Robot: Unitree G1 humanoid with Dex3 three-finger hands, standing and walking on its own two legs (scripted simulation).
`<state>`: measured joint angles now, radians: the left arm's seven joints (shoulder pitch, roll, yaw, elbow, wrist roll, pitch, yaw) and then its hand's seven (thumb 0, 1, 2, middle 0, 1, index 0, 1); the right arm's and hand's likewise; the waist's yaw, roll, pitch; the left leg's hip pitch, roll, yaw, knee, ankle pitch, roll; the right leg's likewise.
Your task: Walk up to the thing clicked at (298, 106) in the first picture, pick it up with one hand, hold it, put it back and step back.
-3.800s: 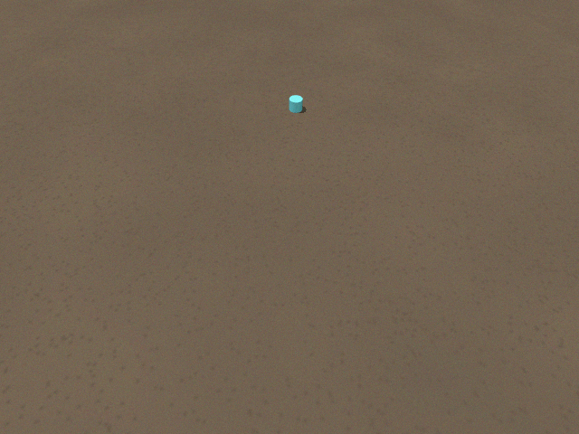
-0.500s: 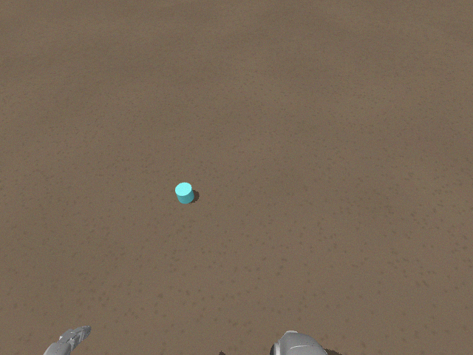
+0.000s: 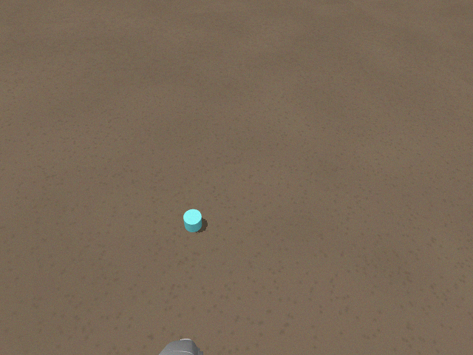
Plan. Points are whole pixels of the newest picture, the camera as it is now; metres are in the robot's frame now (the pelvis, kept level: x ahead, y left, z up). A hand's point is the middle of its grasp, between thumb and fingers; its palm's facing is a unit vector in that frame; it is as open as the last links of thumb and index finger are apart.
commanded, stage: walk up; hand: left
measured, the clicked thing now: (192, 220) +0.76 +0.20 -0.72
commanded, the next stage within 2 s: none
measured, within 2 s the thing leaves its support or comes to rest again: neither
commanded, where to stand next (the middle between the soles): +0.37 +0.00 m, yaw -3 degrees
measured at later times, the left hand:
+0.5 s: hand (106, 284) +0.25 +0.27 -0.12, palm faces -0.13 -0.91 -0.39, open 7.4 cm
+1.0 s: hand (117, 244) +0.35 +0.28 -0.15, palm faces -0.06 -0.93 -0.36, open 7.4 cm
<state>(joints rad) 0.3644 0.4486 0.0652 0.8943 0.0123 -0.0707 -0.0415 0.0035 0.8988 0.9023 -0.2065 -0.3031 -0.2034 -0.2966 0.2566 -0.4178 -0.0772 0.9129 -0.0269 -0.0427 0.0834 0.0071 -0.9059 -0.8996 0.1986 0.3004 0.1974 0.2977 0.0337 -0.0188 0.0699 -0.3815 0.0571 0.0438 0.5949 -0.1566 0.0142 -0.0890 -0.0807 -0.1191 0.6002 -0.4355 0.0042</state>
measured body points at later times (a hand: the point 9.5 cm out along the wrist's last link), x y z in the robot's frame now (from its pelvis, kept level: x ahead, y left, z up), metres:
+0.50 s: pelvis +0.16 +0.00 +0.00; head +0.17 -0.02 +0.45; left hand +0.26 +0.31 -0.09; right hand +0.16 -0.32 -0.12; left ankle +0.10 +0.12 -0.72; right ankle +0.26 -0.13 -0.72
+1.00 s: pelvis +0.28 +0.01 +0.00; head +0.30 +0.02 +0.45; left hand +0.35 +0.33 -0.12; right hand +0.32 -0.32 -0.11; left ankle +0.37 +0.13 -0.72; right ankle +0.26 -0.13 -0.72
